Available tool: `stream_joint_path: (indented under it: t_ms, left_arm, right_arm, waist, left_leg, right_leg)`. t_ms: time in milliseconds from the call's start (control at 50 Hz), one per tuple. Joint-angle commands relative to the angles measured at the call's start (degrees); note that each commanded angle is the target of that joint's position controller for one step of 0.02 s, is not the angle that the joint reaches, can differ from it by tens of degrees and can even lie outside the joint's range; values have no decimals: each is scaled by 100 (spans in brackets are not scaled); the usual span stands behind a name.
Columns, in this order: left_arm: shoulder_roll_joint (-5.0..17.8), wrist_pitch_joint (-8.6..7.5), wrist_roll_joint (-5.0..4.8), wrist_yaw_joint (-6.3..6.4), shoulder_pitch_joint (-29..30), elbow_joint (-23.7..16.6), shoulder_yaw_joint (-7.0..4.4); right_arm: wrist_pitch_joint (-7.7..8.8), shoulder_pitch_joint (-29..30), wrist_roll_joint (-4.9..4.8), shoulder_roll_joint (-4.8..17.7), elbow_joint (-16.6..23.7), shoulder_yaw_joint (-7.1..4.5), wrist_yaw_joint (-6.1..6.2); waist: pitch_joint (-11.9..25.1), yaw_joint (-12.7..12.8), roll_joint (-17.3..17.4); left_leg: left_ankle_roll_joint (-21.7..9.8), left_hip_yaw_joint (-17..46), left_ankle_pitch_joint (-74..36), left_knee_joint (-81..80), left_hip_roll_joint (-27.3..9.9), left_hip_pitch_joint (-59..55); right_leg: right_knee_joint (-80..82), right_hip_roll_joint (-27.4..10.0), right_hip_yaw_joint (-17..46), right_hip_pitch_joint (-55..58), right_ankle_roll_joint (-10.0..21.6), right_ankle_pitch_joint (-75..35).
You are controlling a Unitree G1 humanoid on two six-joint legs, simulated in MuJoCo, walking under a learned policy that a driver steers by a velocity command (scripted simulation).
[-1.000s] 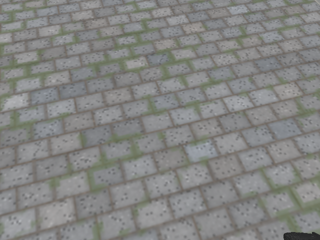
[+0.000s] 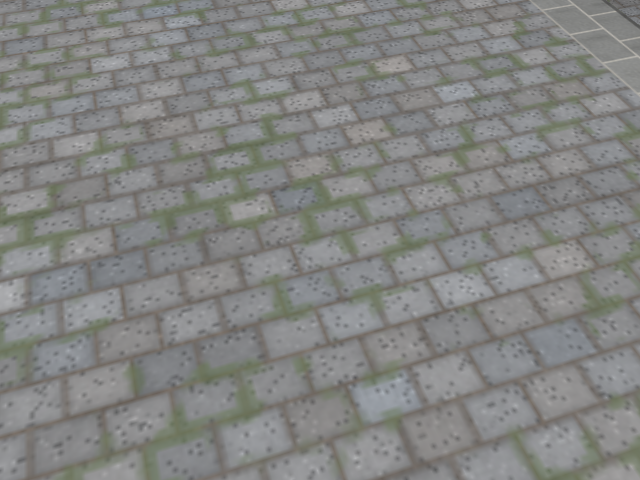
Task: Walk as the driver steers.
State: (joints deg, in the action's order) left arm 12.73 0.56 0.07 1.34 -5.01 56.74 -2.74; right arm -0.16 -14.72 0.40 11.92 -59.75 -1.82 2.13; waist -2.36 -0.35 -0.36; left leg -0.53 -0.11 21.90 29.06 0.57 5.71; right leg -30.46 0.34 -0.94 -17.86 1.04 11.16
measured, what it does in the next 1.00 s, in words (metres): walks ahead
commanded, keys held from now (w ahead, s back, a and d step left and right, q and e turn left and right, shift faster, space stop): no key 0.26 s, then w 0.74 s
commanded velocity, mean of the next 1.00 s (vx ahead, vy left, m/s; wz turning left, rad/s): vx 0.26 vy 0.00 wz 0.00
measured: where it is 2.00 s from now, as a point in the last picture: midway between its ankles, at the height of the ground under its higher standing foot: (325, 340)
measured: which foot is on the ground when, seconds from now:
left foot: down 0.00-0.54, up 0.56-1.00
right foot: down 0.00-1.00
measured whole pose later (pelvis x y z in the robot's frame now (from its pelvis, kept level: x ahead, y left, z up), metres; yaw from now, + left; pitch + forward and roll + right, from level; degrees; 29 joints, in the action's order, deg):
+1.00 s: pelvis +0.25 -0.02 +0.00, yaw +0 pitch +2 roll -1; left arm 12.7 -4.2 -0.6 0.7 -25.9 62.8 -2.1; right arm 5.1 3.2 -1.7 12.5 -50.0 -2.4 -2.3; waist -1.7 5.1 1.1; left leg -3.2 -1.7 0.1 31.4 -3.1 34.3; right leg -9.8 1.2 -3.0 9.8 0.7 21.2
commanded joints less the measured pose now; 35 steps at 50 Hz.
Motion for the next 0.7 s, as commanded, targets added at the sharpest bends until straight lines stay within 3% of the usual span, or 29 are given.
stream_joint_path:
  t_ms: [20,260,300,340,380,400,420,460,500,520,540,560,580,600,640,660,700]
  left_arm:
    - [589,-42,-1,32,177,-171,-107]
    - [537,-22,-9,68,4,168,-75]
    - [530,-9,-35,74,-138,273,-80]
    - [582,-72,-58,62,13,216,-103]
    - [421,-262,-127,-24,382,38,-72]
    - [430,-351,-141,-72,436,-7,-75]
    - [458,-427,-165,-117,419,-28,-87]
    - [423,-547,-226,-196,330,-52,-81]
    - [421,-582,-223,-230,-380,238,-151]
    - [581,-556,-200,-221,-1062,477,-256]
    - [994,-560,-175,-195,-1887,638,-392]
    - [1456,-577,-158,-229,-2635,733,-451]
    - [998,-655,-77,-250,-2297,712,-252]
    - [757,-713,-68,-256,-1774,540,-153]
    - [560,-749,-29,-312,-1251,344,-38]
    - [459,-735,-5,-312,-1235,335,14]
    - [498,-686,11,-261,-1509,399,42]
  right_arm:
    - [65,-270,4,558,44,-78,21]
    - [114,-528,4,383,-218,-7,28]
    - [99,-704,-34,439,-291,-32,40]
    - [125,-764,-92,662,-191,-104,64]
    - [248,-923,-163,1021,-187,-231,64]
    - [317,-831,-162,1060,-170,-262,60]
    - [381,-820,-145,942,-150,-249,45]
    - [437,-779,-192,833,-115,-238,-17]
    - [405,-548,-209,881,-33,-239,-77]
    - [414,-461,-174,931,24,-239,-91]
    - [449,-257,-177,730,160,-178,-102]
    - [555,-302,-150,309,380,-75,-78]
    - [637,-122,-252,490,454,-133,-104]
    - [688,-13,-351,574,498,-157,-155]
    - [714,86,-288,620,474,-225,-164]
    - [676,96,-240,691,469,-281,-166]
    - [586,118,-212,560,471,-297,-198]
  waist:
    - [112,17,20]
    - [9,32,45]
    - [-9,7,166]
    - [-375,-110,391]
    - [-794,-245,968]
    - [-975,-228,1030]
    - [-1016,-201,958]
    - [-952,-93,809]
    - [-593,278,695]
    - [-242,553,611]
    - [95,888,-288]
    - [662,982,-1788]
    - [486,722,-1195]
    - [35,506,-780]
    - [-210,242,-244]
    - [-194,172,-287]
    - [-154,134,-367]
  left_leg:
    - [-111,223,-691,-702,-257,987]
    - [-109,151,-528,-798,-234,1058]
    - [-253,207,747,-939,-230,1113]
    - [-614,724,2032,-1233,-559,1171]
    - [-1128,1989,2463,-1956,-1550,787]
    - [-1300,2330,2124,-2021,-1909,638]
    - [-1329,2335,1578,-1949,-1987,333]
    - [-1145,1880,653,-1662,-1809,3]
    - [-847,1114,-186,-1168,-1278,753]
    - [-720,807,-1223,-571,-1010,1179]
    - [-366,118,-1895,1151,-435,1937]
    - [-12,-187,223,3223,279,3190]
    - [-129,569,856,4316,73,3700]
    - [-311,654,436,4649,-240,3992]
    - [-467,492,-560,4127,-686,3833]
    - [-460,412,-812,3837,-785,3565]
    - [-340,227,-1029,3424,-810,3403]
  right_leg:
    - [374,-311,376,907,238,-820]
    - [475,-266,395,861,227,-556]
    - [351,-57,205,717,223,986]
    - [-63,135,20,-31,218,2134]
    - [-1076,156,-284,-934,163,1244]
    - [-1427,-102,-108,-1310,220,1080]
    - [-1592,-245,-12,-1645,276,1257]
    - [-1003,-339,-69,-1555,358,1413]
    - [-27,86,-552,286,313,600]
    - [0,247,-513,1331,319,318]
    - [664,-580,912,2263,693,733]
    - [1791,-1978,3630,3225,1538,1186]
    - [2002,-2302,4228,2937,1669,1431]
    - [1941,-2193,3535,2522,1503,1267]
    - [2069,-1711,2261,1930,1138,546]
    - [2136,-1466,1761,1742,991,62]
    - [2216,-1284,1258,1653,951,-696]
Velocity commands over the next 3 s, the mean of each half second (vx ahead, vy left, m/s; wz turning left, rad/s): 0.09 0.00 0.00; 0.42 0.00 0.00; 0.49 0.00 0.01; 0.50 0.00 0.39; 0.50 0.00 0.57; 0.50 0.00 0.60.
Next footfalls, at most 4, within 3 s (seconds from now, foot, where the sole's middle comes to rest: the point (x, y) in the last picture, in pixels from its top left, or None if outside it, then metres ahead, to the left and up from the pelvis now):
1.04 left None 0.47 0.10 -0.77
1.60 right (391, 360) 0.78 -0.14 -0.77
2.16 left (268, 280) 1.02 0.16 -0.77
2.66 right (283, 186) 1.38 0.13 -0.77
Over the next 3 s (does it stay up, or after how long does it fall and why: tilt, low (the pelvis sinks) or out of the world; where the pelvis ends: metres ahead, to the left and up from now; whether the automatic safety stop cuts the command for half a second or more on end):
stays up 1.30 0.21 0.01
